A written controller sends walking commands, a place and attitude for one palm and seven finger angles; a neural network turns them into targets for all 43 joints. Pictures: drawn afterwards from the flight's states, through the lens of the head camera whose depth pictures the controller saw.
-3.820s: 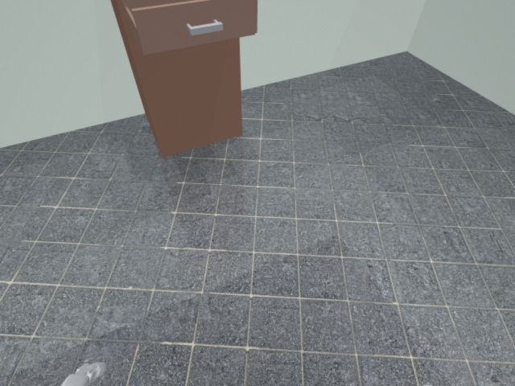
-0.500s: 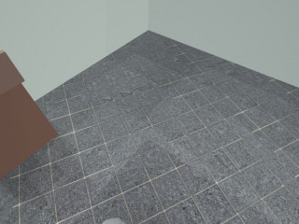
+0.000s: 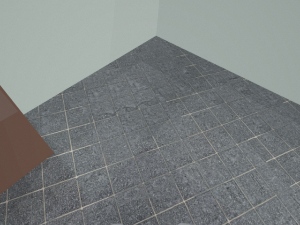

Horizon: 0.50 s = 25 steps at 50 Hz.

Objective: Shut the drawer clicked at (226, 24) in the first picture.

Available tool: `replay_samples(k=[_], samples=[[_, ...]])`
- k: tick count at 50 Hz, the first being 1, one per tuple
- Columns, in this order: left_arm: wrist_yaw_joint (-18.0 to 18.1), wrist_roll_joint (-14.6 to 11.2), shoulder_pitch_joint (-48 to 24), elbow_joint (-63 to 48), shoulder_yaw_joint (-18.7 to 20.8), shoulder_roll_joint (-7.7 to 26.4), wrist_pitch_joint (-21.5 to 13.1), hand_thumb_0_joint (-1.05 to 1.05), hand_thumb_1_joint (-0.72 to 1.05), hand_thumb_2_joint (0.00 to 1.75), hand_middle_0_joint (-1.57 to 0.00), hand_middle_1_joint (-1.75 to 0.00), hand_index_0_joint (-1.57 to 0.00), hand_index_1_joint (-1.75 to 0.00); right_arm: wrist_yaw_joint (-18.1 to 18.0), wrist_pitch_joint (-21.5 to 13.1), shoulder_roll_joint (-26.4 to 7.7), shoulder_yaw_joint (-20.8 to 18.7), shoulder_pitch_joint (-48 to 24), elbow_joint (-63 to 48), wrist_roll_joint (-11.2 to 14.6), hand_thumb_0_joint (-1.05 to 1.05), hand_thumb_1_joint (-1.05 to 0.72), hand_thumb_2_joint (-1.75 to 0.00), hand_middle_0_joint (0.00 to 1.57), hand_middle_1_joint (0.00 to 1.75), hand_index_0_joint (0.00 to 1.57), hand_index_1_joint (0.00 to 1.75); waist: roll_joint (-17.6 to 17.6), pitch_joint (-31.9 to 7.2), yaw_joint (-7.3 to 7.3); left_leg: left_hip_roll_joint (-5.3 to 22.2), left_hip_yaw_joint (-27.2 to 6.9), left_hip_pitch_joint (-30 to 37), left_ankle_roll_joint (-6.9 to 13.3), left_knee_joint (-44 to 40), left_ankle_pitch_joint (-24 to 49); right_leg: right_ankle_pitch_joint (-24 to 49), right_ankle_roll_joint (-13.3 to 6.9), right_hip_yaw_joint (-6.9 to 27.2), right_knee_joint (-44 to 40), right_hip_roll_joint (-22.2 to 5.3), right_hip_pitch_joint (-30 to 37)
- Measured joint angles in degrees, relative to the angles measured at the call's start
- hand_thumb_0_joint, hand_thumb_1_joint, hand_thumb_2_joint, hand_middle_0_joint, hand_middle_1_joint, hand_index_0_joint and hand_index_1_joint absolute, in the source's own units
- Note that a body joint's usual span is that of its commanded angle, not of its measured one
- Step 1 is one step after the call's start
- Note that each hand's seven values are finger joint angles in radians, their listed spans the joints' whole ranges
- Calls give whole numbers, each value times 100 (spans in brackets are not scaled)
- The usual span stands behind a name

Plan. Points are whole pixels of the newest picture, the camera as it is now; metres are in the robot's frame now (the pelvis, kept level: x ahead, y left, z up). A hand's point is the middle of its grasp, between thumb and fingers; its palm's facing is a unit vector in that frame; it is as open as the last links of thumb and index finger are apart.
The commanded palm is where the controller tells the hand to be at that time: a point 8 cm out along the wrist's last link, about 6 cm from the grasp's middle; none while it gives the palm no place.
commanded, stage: turn to face it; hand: left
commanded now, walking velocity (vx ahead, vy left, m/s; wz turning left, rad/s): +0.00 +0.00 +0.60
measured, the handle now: out of the picture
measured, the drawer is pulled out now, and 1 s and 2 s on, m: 0.25 0.25 0.25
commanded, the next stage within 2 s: take the last steps up to it in 1.52 s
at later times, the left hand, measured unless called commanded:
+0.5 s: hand out of the picture +0.13 +0.16 -0.13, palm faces +0.28 -0.92 -0.28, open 7.4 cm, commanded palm none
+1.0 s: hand out of the picture -0.08 +0.20 -0.18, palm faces +0.61 -0.76 -0.23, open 7.4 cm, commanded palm none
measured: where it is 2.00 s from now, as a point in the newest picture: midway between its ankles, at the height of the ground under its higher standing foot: outside the picture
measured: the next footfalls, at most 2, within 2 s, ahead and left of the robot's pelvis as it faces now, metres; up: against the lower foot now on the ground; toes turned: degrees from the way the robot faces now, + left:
right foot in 0.34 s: +0.13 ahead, -0.14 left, +0.00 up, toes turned +6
left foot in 0.84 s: +0.03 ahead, +0.09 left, +0.00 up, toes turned +38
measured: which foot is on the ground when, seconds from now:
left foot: down 0.00-0.34, up 0.36-0.82, down 0.84-1.00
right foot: up 0.00-0.32, down 0.34-0.84, up 0.86-1.00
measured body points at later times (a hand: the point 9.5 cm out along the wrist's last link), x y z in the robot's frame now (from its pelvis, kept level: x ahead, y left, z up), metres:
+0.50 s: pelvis +0.06 -0.05 +0.01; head +0.10 -0.09 +0.45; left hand +0.11 +0.20 -0.11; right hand +0.15 -0.29 -0.16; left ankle +0.00 +0.07 -0.64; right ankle +0.09 -0.14 -0.73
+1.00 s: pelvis +0.02 +0.00 +0.00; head +0.03 +0.06 +0.45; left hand -0.11 +0.24 -0.16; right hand +0.28 -0.14 -0.11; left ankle +0.00 +0.06 -0.73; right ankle +0.10 -0.16 -0.64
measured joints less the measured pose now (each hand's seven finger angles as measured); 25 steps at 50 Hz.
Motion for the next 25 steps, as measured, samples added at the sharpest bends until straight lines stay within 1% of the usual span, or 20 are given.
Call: replay_samples(k=[1, 4, 8, 11, 14, 15, 16, 17, 18, 19, 20, 22, 23, 25], samples=[[3, 3, -140, -103, 16, 15, 15, 1, 91, 89, -20, -30, -20, -30, -35, 7, -53, -34, 68, 23, 9, -2, -95, -90, 21, 30, 20, 30, 12, -1, -28, -49, -33, 76, 28, -148, 55, 105, 50, 19, -130, -59, -171], [24, 13, -557, -442, 82, 64, 75, 1, 91, 89, -20, -30, -20, -30, 3, 152, -198, -45, 283, 143, -33, -3, -97, -90, 21, 30, 20, 30, 49, -36, -85, -162, -185, 178, 63, -404, 143, 367, 179, 97, -607, -164, -534], [39, 16, -1010, -795, 165, 165, 165, 0, 92, 89, -19, -30, -20, -30, 74, 363, -233, -56, 559, 257, -76, -1, -95, -90, 21, 30, 20, 29, 56, -106, -187, -274, -438, 196, 20, -470, 131, 573, 292, 179, -1166, -177, -651], [39, 4, -1231, -969, 176, 193, 227, 0, 92, 89, -19, -30, -20, -30, 108, 479, -241, -89, 691, 250, -104, -1, -93, -90, 21, 30, 20, 29, 119, -147, -309, -321, -614, 170, -43, -403, 65, 538, 326, 171, -1690, -108, -477], [41, -22, -1362, -1104, 158, 183, 239, 0, 92, 89, -19, -30, -20, -30, 126, 560, -264, -128, 761, 193, -120, 0, -92, -90, 21, 30, 20, 29, 230, -171, -425, -354, -790, 93, -134, -246, -34, 484, 308, 145, -2327, 33, -130], [41, -31, -1382, -1149, 144, 173, 225, 0, 91, 89, -19, -30, -20, -30, 131, 583, -280, -144, 777, 169, -116, 0, -92, -90, 21, 30, 20, 29, 276, -179, -448, -364, -851, 49, -173, -156, -83, 600, 296, 125, -2643, 87, 42], [38, -39, -1383, -1196, 125, 165, 195, 0, 91, 89, -19, -30, -20, -30, 137, 603, -297, -159, 799, 144, -104, 0, -92, -90, 21, 30, 20, 29, 309, -197, -457, -386, -910, -10, -220, -33, -150, 871, 286, 91, -3092, 118, 269], [44, -29, -1383, -1226, 106, 136, 148, 0, 91, 89, -19, -30, -20, -30, 149, 620, -336, -179, 808, 121, -79, 0, -92, -90, 21, 30, 20, 29, 388, -200, -452, -378, -984, -93, -274, 156, -247, 1104, 93, 17, -3401, 154, 432], [52, -7, -1385, -1245, 78, 93, 111, 0, 91, 89, -19, -30, -20, -30, 151, 651, -383, -205, 772, 107, -63, 1, -92, -90, 21, 30, 20, 29, 486, -167, -460, -368, -1053, -232, -355, 549, -682, 1099, -88, -74, -3384, 176, 461], [50, 5, -1365, -1275, 33, 68, 94, 0, 91, 89, -20, -30, -20, -30, 149, 688, -413, -230, 746, 76, -60, 1, -91, -90, 20, 30, 20, 29, 518, -156, -480, -405, -1061, -439, -418, 1135, -1149, 1019, -199, -162, -3330, 131, 482], [55, 10, -1333, -1295, 5, 40, 85, 0, 91, 89, -20, -30, -20, -30, 154, 727, -443, -252, 723, 44, -62, 1, -91, -90, 20, 30, 20, 29, 525, -158, -489, -431, -1033, -653, -469, 1766, -1400, 952, -258, -252, -3337, 66, 535], [74, 7, -1247, -1321, -30, -5, 101, 0, 91, 89, -20, -30, -20, -30, 182, 788, -508, -287, 651, 0, -75, 1, -91, -90, 20, 30, 20, 29, 515, -157, -470, -374, -917, -992, -576, 2836, -1390, 926, -287, -408, -3477, -45, 694], [76, 5, -1199, -1324, -45, -18, 109, 0, 91, 89, -20, -30, -20, -30, 201, 806, -542, -297, 607, -24, -82, 1, -91, -90, 20, 30, 20, 29, 507, -153, -457, -313, -873, -1113, -626, 3206, -1277, 945, -285, -481, -3554, -90, 767], [74, 3, -1098, -1319, -66, -32, 110, 0, 91, 89, -20, -30, -20, -30, 234, 830, -604, -313, 510, -75, -85, 1, -91, -90, 20, 30, 20, 29, 478, -132, -429, -187, -835, -1262, -707, 3615, -1052, 982, -279, -631, -3674, -172, 886]])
